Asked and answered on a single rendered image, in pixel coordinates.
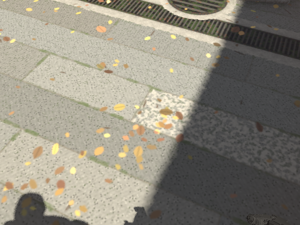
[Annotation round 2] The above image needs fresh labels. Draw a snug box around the right robot hand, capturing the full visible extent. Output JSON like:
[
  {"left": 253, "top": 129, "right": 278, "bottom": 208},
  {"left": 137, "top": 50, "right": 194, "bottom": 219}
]
[{"left": 247, "top": 214, "right": 291, "bottom": 225}]

